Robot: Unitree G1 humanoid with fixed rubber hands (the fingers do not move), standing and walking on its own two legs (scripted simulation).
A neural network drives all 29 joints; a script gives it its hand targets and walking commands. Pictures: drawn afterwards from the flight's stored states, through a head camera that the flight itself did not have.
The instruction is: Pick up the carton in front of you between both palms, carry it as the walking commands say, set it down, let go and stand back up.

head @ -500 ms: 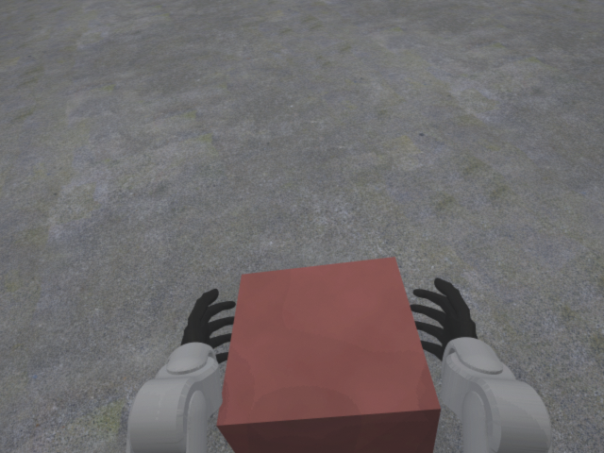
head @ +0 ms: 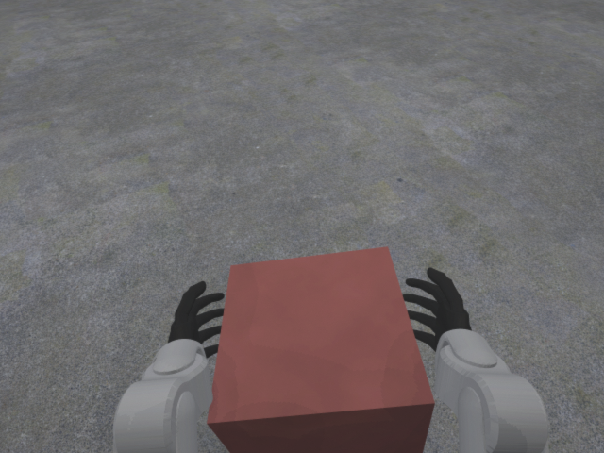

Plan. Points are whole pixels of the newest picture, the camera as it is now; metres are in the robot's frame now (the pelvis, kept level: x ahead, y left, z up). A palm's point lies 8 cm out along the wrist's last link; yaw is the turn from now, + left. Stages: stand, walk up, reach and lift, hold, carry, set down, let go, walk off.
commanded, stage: carry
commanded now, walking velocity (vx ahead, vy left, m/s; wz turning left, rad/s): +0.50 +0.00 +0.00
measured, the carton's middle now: (323, 373) +0.25 -0.01 -0.01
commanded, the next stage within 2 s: none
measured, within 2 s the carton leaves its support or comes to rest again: neither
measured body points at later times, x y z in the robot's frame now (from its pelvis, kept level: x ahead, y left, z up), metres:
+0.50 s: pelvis +0.35 -0.03 +0.00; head +0.38 -0.04 +0.45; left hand +0.59 +0.14 +0.06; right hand +0.62 -0.16 +0.06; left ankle +0.16 +0.08 -0.62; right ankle +0.42 -0.12 -0.73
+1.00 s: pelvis +0.69 +0.03 +0.01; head +0.71 +0.04 +0.46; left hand +0.95 +0.18 +0.09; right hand +0.94 -0.12 +0.09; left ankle +0.72 +0.11 -0.73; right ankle +0.59 -0.09 -0.65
